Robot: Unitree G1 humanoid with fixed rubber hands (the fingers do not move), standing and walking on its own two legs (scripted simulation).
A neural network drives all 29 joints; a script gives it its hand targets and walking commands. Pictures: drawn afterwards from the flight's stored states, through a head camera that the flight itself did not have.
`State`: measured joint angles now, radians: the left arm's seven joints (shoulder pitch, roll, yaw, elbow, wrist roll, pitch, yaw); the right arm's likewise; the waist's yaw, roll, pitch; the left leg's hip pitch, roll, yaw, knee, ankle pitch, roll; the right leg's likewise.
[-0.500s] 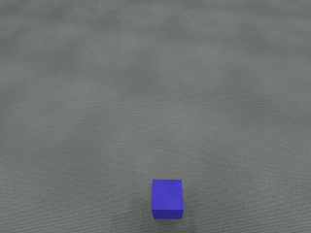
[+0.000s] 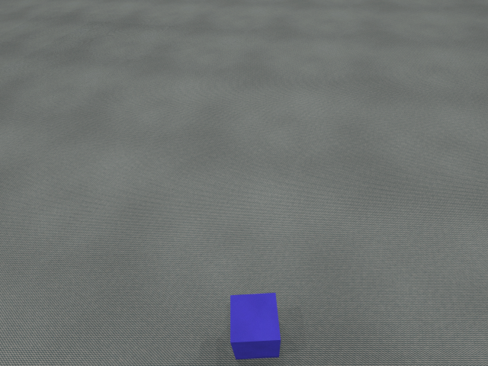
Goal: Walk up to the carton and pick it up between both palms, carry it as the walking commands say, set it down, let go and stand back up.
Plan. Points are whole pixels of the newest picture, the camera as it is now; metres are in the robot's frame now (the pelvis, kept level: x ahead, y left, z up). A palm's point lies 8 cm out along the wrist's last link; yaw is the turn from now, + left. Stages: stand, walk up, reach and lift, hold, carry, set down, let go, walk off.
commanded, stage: walk up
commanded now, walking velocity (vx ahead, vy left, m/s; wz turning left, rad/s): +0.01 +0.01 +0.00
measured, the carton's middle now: (255, 326) +0.41 +0.04 -0.66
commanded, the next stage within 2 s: stand in 0.10 s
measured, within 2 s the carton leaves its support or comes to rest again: neither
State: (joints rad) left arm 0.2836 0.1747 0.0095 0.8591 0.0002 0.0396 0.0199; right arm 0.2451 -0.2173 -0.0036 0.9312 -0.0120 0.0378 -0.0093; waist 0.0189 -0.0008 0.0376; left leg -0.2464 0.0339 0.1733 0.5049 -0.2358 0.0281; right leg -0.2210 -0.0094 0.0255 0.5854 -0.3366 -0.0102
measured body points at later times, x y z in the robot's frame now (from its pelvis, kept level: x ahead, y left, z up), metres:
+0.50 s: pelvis +0.00 +0.00 +0.00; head +0.02 +0.00 +0.45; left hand +0.06 +0.23 -0.14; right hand +0.06 -0.25 -0.14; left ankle +0.03 +0.12 -0.73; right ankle -0.01 -0.10 -0.73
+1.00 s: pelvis -0.02 +0.01 -0.03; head +0.11 +0.01 +0.40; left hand +0.16 +0.25 -0.16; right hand +0.18 -0.21 -0.17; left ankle +0.03 +0.12 -0.73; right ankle -0.01 -0.10 -0.73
